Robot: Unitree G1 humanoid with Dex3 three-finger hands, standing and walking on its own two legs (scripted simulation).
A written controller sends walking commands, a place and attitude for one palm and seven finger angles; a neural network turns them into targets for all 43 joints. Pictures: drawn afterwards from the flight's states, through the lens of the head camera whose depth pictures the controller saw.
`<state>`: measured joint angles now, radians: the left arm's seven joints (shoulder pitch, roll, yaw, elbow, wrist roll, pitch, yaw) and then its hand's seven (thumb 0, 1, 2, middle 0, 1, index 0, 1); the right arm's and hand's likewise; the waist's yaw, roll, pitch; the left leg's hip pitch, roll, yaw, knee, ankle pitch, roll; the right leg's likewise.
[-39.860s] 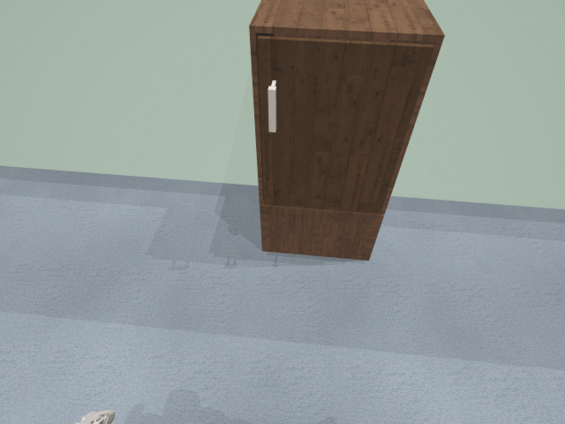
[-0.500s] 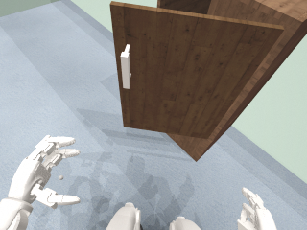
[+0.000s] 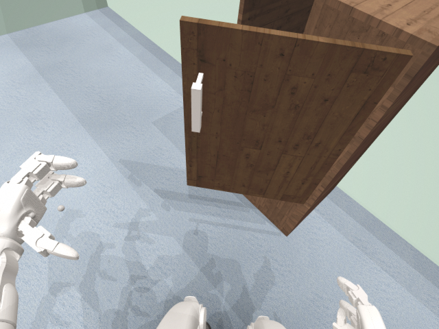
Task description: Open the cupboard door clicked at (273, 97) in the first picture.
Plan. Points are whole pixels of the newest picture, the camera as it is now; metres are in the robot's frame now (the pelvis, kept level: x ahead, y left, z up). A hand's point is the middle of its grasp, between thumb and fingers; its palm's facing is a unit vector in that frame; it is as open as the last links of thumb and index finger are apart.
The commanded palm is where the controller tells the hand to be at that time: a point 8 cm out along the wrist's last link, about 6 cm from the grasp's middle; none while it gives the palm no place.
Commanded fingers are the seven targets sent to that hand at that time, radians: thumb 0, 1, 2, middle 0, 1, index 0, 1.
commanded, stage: raise the hand with hooked fingers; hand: left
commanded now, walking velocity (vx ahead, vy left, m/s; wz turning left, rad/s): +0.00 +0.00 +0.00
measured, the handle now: (198, 103) +0.57 +0.09 +0.05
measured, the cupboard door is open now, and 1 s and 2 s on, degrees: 40 40 40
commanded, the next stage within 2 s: move the hooked fingers beside the handle in 0.48 s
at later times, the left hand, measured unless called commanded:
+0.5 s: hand (86, 208) +0.29 +0.24 +0.06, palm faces -0.07 -1.00 -0.06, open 14.0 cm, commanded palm +0.27 +0.29 +0.06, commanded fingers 0.00 -0.50 0.30 -0.30 -1.20 -0.30 -1.20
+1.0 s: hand (110, 177) +0.35 +0.22 +0.06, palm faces -0.07 -1.00 -0.04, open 14.0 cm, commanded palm +0.33 +0.27 +0.05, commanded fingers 0.00 -0.50 0.30 -0.30 -1.20 -0.30 -1.20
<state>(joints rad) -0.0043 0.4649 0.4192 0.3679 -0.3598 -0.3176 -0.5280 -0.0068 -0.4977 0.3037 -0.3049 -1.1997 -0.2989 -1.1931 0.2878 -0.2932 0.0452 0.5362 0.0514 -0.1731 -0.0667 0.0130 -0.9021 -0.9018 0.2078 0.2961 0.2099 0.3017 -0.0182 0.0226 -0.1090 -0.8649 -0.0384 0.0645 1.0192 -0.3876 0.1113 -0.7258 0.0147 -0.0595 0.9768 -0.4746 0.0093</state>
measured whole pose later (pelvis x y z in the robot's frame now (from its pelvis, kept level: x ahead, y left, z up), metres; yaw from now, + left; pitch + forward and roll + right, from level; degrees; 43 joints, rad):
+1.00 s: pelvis +0.02 -0.06 -0.01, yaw +0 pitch +16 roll -3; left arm -0.20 0.51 0.45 0.62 -0.36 -0.31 -0.61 -0.01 -0.50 0.30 -0.30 -1.20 -0.30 -1.20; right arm 0.30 -0.30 0.03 0.57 0.06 -0.16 -0.06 0.01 -0.90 -0.90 0.21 0.30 0.21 0.30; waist -0.05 0.03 -0.14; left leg -0.92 0.01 0.02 1.07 -0.44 0.06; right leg -0.78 0.07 -0.10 1.02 -0.53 -0.06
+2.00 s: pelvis +0.02 -0.03 -0.01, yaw -1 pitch +22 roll -5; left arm -0.78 0.51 0.36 1.09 -0.15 -0.40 -0.36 -0.01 -0.50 0.30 -0.30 -1.20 -0.30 -1.20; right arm 0.36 -0.28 0.04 0.63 0.02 0.04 -0.02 0.01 -0.91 -0.90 0.21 0.30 0.21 0.30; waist -0.14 0.03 -0.13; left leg -1.05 0.00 0.04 1.10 -0.44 0.10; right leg -0.91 0.06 -0.08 1.05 -0.52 -0.02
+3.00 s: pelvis +0.03 -0.05 -0.02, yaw -2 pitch +23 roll -5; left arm -0.84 0.56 0.40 1.13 -0.13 -0.42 -0.37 -0.01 -0.50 0.30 -0.30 -1.20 -0.30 -1.20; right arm 0.34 -0.28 0.04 0.61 0.02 0.07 -0.01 0.00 -0.91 -0.90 0.20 0.30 0.21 0.30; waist -0.16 0.03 -0.14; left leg -1.11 0.03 0.02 1.16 -0.47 0.08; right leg -0.96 0.09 -0.09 1.09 -0.54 -0.04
